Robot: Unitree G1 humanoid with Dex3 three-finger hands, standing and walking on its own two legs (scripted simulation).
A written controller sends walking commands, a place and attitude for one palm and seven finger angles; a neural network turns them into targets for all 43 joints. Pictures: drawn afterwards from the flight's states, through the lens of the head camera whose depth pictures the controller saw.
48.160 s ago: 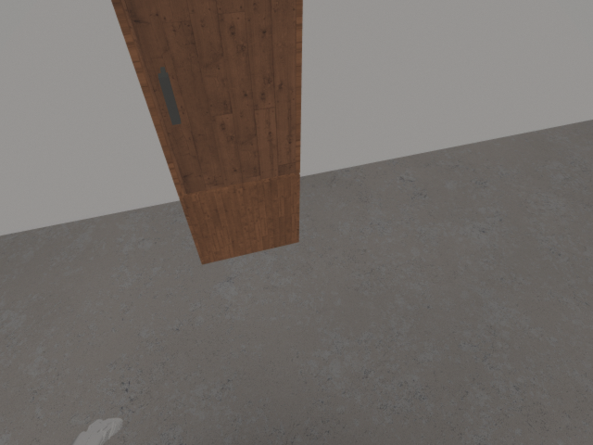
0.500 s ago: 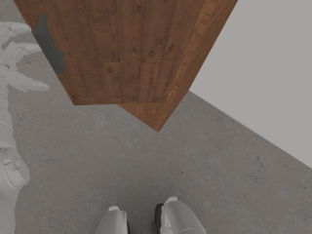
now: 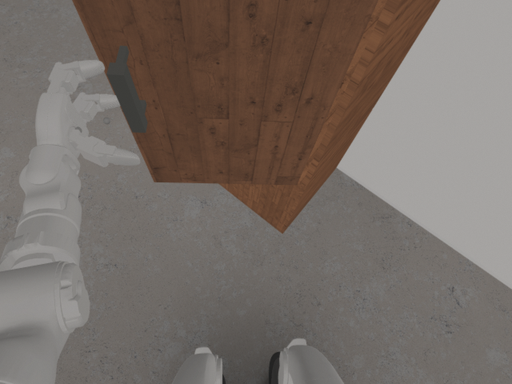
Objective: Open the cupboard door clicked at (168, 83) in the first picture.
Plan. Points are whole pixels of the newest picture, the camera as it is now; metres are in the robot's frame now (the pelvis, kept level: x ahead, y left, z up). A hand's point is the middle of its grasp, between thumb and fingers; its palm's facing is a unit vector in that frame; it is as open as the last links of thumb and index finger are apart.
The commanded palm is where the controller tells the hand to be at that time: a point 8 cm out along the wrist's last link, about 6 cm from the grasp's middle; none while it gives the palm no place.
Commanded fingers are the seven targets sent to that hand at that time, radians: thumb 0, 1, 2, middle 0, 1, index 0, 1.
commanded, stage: slide the fingers in behind the handle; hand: left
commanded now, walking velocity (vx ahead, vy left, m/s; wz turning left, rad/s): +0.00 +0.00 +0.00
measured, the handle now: (131, 91) +0.54 +0.18 +0.07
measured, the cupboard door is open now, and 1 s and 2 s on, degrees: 40 39 42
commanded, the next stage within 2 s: close the thumb around the handle in 0.86 s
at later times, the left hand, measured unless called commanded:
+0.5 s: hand (145, 117) +0.49 +0.16 +0.07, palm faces -0.01 -1.00 -0.02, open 14.6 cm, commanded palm +0.48 +0.18 +0.06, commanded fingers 0.00 -0.50 0.30 -0.30 -1.20 -0.30 -1.20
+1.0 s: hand (144, 115) +0.50 +0.16 +0.06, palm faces +0.00 -1.00 -0.03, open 14.2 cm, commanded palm +0.47 +0.19 +0.06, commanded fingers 0.00 -0.33 0.37 -0.31 -1.22 -0.31 -1.22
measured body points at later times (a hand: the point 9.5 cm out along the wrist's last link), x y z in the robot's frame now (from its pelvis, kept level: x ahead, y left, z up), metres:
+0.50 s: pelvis -0.01 -0.02 +0.00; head +0.13 +0.00 +0.42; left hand +0.49 +0.21 +0.07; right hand +0.01 -0.29 -0.12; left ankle -0.03 +0.07 -0.68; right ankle +0.01 -0.13 -0.68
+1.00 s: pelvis +0.00 -0.01 +0.00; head +0.13 +0.00 +0.43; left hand +0.49 +0.21 +0.07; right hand +0.00 -0.28 -0.12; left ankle -0.03 +0.07 -0.68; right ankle +0.01 -0.13 -0.68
